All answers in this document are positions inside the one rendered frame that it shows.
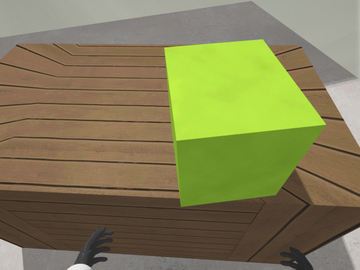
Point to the pedestal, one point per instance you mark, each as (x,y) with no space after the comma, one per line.
(86,142)

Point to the left robot hand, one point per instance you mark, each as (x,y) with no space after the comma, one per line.
(89,250)

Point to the right robot hand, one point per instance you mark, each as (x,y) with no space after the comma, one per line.
(296,255)

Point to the carton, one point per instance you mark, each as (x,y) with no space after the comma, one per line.
(240,124)

